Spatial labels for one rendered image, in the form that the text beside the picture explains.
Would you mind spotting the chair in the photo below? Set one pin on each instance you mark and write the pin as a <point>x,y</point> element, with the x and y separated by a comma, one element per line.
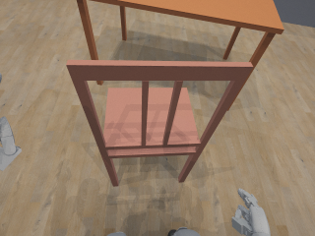
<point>149,122</point>

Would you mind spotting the table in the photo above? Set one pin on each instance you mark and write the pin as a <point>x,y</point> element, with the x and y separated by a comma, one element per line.
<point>259,15</point>

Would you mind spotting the robot left hand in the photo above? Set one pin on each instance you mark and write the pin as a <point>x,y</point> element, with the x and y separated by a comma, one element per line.
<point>8,151</point>

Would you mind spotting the robot right hand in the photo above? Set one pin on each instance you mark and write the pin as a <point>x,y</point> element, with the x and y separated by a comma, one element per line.
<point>254,219</point>

